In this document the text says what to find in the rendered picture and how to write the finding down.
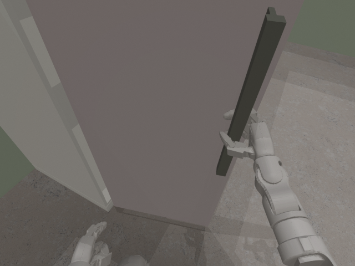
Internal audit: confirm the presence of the right robot forearm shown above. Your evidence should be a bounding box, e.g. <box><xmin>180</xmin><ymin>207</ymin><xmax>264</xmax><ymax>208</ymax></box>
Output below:
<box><xmin>253</xmin><ymin>155</ymin><xmax>337</xmax><ymax>266</ymax></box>

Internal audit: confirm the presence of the fridge door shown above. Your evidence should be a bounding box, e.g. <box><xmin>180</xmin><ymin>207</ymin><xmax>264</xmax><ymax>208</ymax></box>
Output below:
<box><xmin>26</xmin><ymin>0</ymin><xmax>304</xmax><ymax>227</ymax></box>

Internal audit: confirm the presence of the right robot hand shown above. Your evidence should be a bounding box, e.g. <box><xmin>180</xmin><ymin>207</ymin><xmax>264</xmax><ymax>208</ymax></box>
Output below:
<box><xmin>219</xmin><ymin>108</ymin><xmax>275</xmax><ymax>161</ymax></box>

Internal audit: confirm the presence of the handle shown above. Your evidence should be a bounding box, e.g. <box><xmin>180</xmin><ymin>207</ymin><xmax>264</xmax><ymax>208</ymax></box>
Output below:
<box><xmin>216</xmin><ymin>7</ymin><xmax>287</xmax><ymax>176</ymax></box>

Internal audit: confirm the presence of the left robot hand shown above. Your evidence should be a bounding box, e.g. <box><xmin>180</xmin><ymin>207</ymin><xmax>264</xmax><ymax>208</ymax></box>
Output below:
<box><xmin>71</xmin><ymin>222</ymin><xmax>112</xmax><ymax>266</ymax></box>

